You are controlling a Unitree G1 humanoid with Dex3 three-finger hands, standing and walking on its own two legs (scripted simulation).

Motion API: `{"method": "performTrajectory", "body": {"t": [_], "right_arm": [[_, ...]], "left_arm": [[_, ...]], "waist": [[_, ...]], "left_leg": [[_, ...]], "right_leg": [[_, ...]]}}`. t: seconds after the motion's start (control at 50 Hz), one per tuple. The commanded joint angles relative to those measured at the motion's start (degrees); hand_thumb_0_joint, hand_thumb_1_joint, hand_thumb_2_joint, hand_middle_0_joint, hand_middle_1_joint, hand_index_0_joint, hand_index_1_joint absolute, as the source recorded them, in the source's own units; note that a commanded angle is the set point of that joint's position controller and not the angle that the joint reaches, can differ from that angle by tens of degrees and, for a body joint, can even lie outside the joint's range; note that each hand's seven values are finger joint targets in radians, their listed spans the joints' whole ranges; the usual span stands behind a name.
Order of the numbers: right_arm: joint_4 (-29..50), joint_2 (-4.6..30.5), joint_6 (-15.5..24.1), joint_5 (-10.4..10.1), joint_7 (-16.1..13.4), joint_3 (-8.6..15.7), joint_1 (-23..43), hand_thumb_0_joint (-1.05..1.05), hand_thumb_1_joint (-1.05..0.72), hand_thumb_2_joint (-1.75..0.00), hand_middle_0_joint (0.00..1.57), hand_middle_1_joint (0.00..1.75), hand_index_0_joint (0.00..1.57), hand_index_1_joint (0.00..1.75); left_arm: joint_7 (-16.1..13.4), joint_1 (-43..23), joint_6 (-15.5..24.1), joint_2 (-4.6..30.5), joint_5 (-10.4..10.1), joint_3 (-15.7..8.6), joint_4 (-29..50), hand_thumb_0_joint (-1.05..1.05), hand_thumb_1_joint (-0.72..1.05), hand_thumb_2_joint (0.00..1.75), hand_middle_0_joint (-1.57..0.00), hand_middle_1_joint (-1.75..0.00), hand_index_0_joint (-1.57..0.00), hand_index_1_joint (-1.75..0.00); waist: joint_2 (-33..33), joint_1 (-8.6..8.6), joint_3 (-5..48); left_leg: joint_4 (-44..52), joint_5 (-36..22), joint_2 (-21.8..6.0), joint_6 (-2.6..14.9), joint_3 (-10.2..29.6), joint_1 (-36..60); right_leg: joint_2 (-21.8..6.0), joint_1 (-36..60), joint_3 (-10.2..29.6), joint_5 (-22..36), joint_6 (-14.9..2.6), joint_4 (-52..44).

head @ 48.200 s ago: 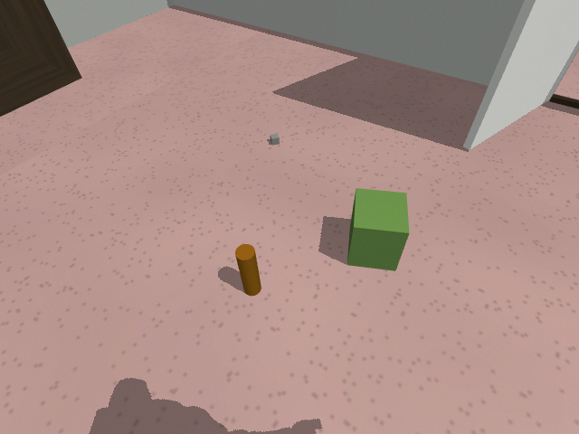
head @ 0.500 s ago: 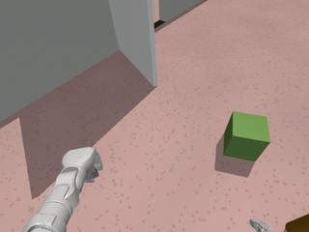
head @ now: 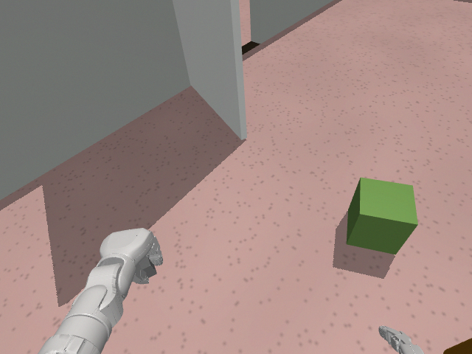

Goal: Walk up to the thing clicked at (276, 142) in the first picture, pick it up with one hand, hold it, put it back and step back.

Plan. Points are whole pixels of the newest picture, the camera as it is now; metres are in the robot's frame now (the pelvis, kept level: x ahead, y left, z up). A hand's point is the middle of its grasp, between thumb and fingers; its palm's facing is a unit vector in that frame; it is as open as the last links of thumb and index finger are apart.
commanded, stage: hold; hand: left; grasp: from above
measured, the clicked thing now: (140, 265) +0.32 +0.23 -0.07
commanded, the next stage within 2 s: crouch in 1.08 s
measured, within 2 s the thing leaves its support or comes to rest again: neither
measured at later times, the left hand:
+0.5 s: hand (132, 272) +0.28 +0.22 -0.02, palm faces -0.43 -0.07 -0.90, open 5.2 cm
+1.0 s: hand (132, 270) +0.29 +0.22 -0.03, palm faces -0.44 -0.07 -0.89, open 5.3 cm
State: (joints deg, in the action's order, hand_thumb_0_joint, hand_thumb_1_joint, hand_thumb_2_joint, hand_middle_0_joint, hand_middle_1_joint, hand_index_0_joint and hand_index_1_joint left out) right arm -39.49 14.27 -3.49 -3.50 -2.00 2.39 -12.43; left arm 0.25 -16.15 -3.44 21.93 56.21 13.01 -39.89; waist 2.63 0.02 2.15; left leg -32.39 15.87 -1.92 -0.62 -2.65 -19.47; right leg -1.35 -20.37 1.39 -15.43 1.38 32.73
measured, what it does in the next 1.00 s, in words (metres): stands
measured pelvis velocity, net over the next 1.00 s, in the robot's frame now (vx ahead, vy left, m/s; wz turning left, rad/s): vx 0.00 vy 0.00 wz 0.00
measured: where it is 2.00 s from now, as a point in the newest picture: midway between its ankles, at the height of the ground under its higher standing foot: outside the picture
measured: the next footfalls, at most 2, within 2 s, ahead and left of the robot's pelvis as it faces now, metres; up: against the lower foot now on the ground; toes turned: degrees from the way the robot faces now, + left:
none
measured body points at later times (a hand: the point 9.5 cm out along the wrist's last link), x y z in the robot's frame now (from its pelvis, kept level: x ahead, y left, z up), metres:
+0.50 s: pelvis -0.01 +0.00 +0.00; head -0.01 -0.03 +0.45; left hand +0.30 +0.22 +0.03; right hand +0.14 -0.25 -0.11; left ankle +0.01 +0.13 -0.73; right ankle +0.02 -0.14 -0.73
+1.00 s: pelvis +0.00 +0.00 +0.01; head +0.00 -0.03 +0.46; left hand +0.31 +0.22 +0.02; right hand +0.14 -0.25 -0.11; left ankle +0.01 +0.13 -0.73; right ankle +0.02 -0.14 -0.73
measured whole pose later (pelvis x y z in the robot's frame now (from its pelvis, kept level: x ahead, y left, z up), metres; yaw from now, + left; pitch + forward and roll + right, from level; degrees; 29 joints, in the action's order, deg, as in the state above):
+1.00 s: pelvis +0.00 +0.00 +0.01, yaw +0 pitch +1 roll +0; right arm -39.4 14.0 -3.8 -4.1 -2.8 1.7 -10.4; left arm 2.4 -14.9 -3.3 22.4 55.7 13.0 -36.4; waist 3.0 0.8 0.5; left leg -27.3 13.1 -1.8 -0.8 -2.8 -14.9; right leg -1.4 -16.1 1.4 -13.0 1.2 28.2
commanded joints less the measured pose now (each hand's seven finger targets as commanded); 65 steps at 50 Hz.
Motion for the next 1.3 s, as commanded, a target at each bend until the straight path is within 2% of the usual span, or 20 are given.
{"method": "performTrajectory", "body": {"t": [0.0, 0.18, 0.24, 0.26, 0.38, 0.44, 0.46, 0.48, 0.56, 0.62, 0.68, 0.72, 0.78, 0.86, 0.94, 1.1, 1.14, 1.16, 1.18, 1.28], "right_arm": [[7.6, 7.5, 2.2, 0.1, -0.8, 2.1, 4.4, 0.00, -0.89, -0.90, 0.20, 0.30, 0.20, 0.30], [7.8, 7.4, 2.4, 0.0, -0.8, 1.8, 6.1, 0.00, -0.89, -0.90, 0.20, 0.30, 0.20, 0.30], [7.8, 7.3, 2.4, 0.0, -0.9, 1.7, 6.3, 0.00, -0.89, -0.90, 0.20, 0.30, 0.20, 0.30], [7.8, 7.2, 2.4, -0.1, -1.0, 1.7, 6.8, 0.00, -0.90, -0.90, 0.20, 0.30, 0.20, 0.30], [8.4, 7.0, 2.5, -0.3, -1.4, 1.1, 7.9, 0.00, -0.89, -0.90, 0.20, 0.30, 0.20, 0.30], [8.8, 6.8, 2.6, -0.4, -1.4, 1.0, 8.4, 0.00, -0.89, -0.90, 0.20, 0.30, 0.20, 0.30], [8.8, 6.7, 2.6, -0.5, -1.4, 0.9, 8.3, 0.00, -0.90, -0.90, 0.20, 0.30, 0.20, 0.30], [8.6, 6.9, 2.6, -0.5, -1.5, 1.1, 8.2, 0.00, -0.90, -0.90, 0.20, 0.30, 0.20, 0.30], [8.3, 6.9, 2.7, -0.4, -1.6, 1.0, 7.6, 0.00, -0.90, -0.90, 0.20, 0.30, 0.20, 0.30], [8.3, 6.9, 2.7, -0.3, -1.5, 1.3, 7.3, 0.00, -0.90, -0.90, 0.20, 0.30, 0.20, 0.30], [8.1, 6.7, 2.5, -0.3, -1.5, 1.2, 7.7, 0.00, -0.90, -0.90, 0.20, 0.30, 0.20, 0.30], [7.8, 6.9, 2.5, -0.3, -1.5, 1.3, 7.7, 0.00, -0.90, -0.90, 0.20, 0.30, 0.20, 0.30], [7.6, 6.9, 2.4, -0.4, -1.4, 1.4, 7.6, 0.00, -0.90, -0.90, 0.20, 0.30, 0.20, 0.30], [7.9, 6.9, 2.5, -0.4, -1.3, 1.5, 7.5, 0.00, -0.90, -0.90, 0.20, 0.30, 0.20, 0.30], [8.1, 6.9, 2.2, -0.3, -1.4, 1.5, 7.6, 0.00, -0.90, -0.90, 0.20, 0.30, 0.20, 0.30], [7.4, 7.0, 2.1, -0.2, -1.5, 1.8, 6.4, 0.00, -0.90, -0.90, 0.20, 0.30, 0.20, 0.30], [7.0, 7.1, 1.9, -0.2, -1.4, 1.9, 6.1, 0.00, -0.89, -0.90, 0.20, 0.30, 0.20, 0.30], [7.1, 7.0, 2.0, -0.2, -1.3, 1.9, 6.1, 0.00, -0.91, -0.91, 0.20, 0.30, 0.20, 0.30], [7.1, 7.1, 2.0, -0.3, -1.2, 2.1, 6.0, 0.00, -0.87, -0.89, 0.20, 0.30, 0.20, 0.30], [7.7, 7.1, 1.7, -0.4, -1.0, 2.0, 6.5, 0.00, -0.88, -0.89, 0.20, 0.30, 0.20, 0.30]], "left_arm": [[-2.3, -18.6, 0.5, 12.0, 0.3, -5.8, 10.7, 0.00, 0.87, 0.13, -1.23, -0.07, -1.24, -0.06], [-2.5, -18.4, 0.3, 12.0, 0.2, -5.7, 12.4, 0.00, 0.87, 0.10, -1.21, -0.10, -1.23, -0.07], [-1.5, -19.2, 0.3, 11.3, -0.2, -4.7, 13.6, 0.00, 0.86, 0.09, -1.19, -0.11, -1.22, -0.08], [-1.2, -19.3, 0.3, 11.9, -0.1, -5.1, 14.2, 0.00, 0.85, 0.09, -1.19, -0.11, -1.22, -0.08], [0.0, -16.6, 0.3, 12.9, -0.6, -6.4, 13.6, 0.00, 0.88, 0.06, -1.20, -0.12, -1.23, -0.08], [0.6, -15.8, 0.3, 11.0, -0.5, -4.7, 13.7, 0.00, 0.87, 0.06, -1.18, -0.12, -1.22, -0.08], [0.7, -17.5, 0.5, 11.4, -0.4, -4.6, 15.2, 0.00, 0.86, 0.05, -1.17, -0.12, -1.21, -0.08], [0.6, -18.7, 0.7, 13.7, -0.2, -6.5, 15.7, 0.00, 0.85, 0.05, -1.17, -0.10, -1.21, -0.07], [0.6, -18.6, 1.0, 11.5, -0.5, -4.7, 15.0, 0.00, 0.87, 0.09, -1.19, -0.14, -1.23, -0.10], [-0.2, -17.1, 1.2, 12.7, 0.1, -6.5, 15.4, 0.00, 0.83, 0.08, -1.16, -0.12, -1.20, -0.09], [-0.8, -18.5, 0.9, 11.9, 0.7, -5.5, 14.7, 0.00, 0.83, 0.10, -1.18, -0.12, -1.21, -0.09], [-1.3, -19.2, 0.8, 13.3, 0.6, -6.7, 15.4, 0.00, 0.85, 0.11, -1.19, -0.13, -1.22, -0.10], [-1.0, -20.6, 0.5, 11.7, 0.3, -5.2, 15.3, 0.00, 0.84, 0.11, -1.17, -0.15, -1.20, -0.11], [-0.2, -16.3, 0.3, 10.3, -0.3, -4.4, 13.8, 0.00, 0.81, 0.10, -1.15, -0.13, -1.18, -0.10], [0.1, -14.9, 0.6, 11.6, -0.2, -5.5, 12.5, 0.00, 0.81, 0.09, -1.17, -0.09, -1.19, -0.07], [-2.0, -21.7, 1.5, 13.2, 0.7, -6.8, 16.5, 0.00, 0.81, 0.08, -1.17, -0.10, -1.19, -0.08], [-2.7, -18.4, 0.9, 12.3, 0.5, -7.0, 13.8, 0.00, 0.81, 0.07, -1.16, -0.10, -1.19, -0.06], [-2.6, -19.2, 0.7, 10.7, 0.4, -5.1, 13.7, 0.00, 0.88, 0.01, -1.17, -0.17, -1.24, -0.10], [-2.5, -18.1, 0.5, 10.9, 0.4, -5.7, 13.2, 0.00, 0.80, 0.05, -1.09, -0.13, -1.16, -0.08], [-1.2, -13.2, 0.5, 9.7, 0.1, -4.6, 9.1, 0.00, 0.86, 0.11, -1.18, -0.13, -1.22, -0.10]], "waist": [[-2.3, -0.07, 13.1], [-1.6, 0.54, 11.8], [-2.1, -0.14, 13.0], [-1.5, 0.69, 13.1], [-3.1, 1.03, 10.4], [-3.3, 0.76, 9.3], [-3.0, 0.55, 9.9], [-2.2, 1.09, 10.9], [-2.7, -0.01, 10.7], [-1.0, 1.17, 12.9], [-2.3, 0.42, 12.6], [-1.2, 0.92, 12.8], [-0.7, 0.59, 13.3], [-1.9, 0.83, 11.7], [-3.1, 0.97, 10.3], [0.2, 0.57, 15.8], [-0.7, 0.78, 14.1], [-0.9, 0.11, 13.4], [-1.3, 0.67, 13.2], [-4.2, 0.88, 8.7]], "left_leg": [[4.7, -11.6, 2.4, 1.22, 0.0, 7.7], [6.4, -8.5, 2.5, 1.08, 0.0, 8.0], [6.5, -9.2, 2.5, 1.34, -0.1, 9.1], [6.7, -9.9, 2.5, 1.23, -0.2, 9.3], [7.7, -7.5, 2.5, 1.34, -0.1, 8.2], [8.1, -7.0, 2.5, 1.36, -0.2, 8.3], [8.1, -7.0, 2.5, 1.43, -0.2, 8.7], [8.0, -7.4, 2.6, 1.41, -0.4, 9.2], [8.3, -8.3, 2.1, 1.30, 0.1, 9.9], [8.3, -10.3, 2.1, 1.08, 0.0, 10.7], [7.8, -11.4, 2.4, 1.33, -0.3, 11.0], [7.9, -10.8, 2.6, 1.21, -0.5, 10.7], [8.4, -11.2, 2.2, 0.93, -0.3, 11.9], [8.6, -11.1, 2.2, 0.99, 0.0, 10.8], [8.5, -10.9, 2.2, 1.17, 0.1, 9.8], [7.6, -16.3, 2.3, 0.98, -0.3, 13.4], [7.7, -15.9, 2.1, 0.89, -0.4, 12.7], [7.9, -15.6, 2.1, 0.88, -0.4, 12.5], [8.0, -15.6, 2.0, 0.88, -0.4, 12.4], [8.1, -13.3, 2.2, 1.11, -0.3, 9.4]], "right_leg": [[2.7, 5.1, -1.0, 9.8, -1.27, -5.7], [2.6, 5.5, -1.0, 6.3, -1.35, -7.4], [2.5, 5.8, -0.8, 7.4, -1.16, -7.4], [2.5, 6.2, -0.9, 7.6, -1.25, -7.6], [2.6, 6.1, -1.0, 4.9, -1.21, -8.8], [2.5, 5.4, -1.0, 4.4, -1.33, -9.0], [2.5, 5.6, -0.8, 4.5, -1.30, -9.1], [2.4, 6.0, -0.8, 4.7, -1.27, -9.2], [2.8, 5.6, -1.1, 5.9, -1.41, -8.6], [2.8, 7.2, -1.2, 7.6, -1.66, -8.1], [2.7, 6.8, -1.1, 8.7, -1.36, -8.4], [2.5, 7.3, -1.0, 8.2, -1.40, -8.9], [2.8, 7.1, -1.2, 8.2, -1.65, -8.7], [2.8, 7.3, -1.4, 8.3, -1.68, -8.9], [2.6, 7.3, -1.5, 8.3, -1.50, -9.2], [2.7, 8.6, -1.3, 13.7, -1.68, -7.9], [2.8, 8.8, -1.5, 13.0, -1.70, -8.1], [2.9, 8.1, -1.5, 12.9, -1.73, -8.2], [2.9, 8.3, -1.7, 12.7, -1.77, -8.3], [2.6, 6.9, -1.9, 10.5, -1.63, -9.0]]}}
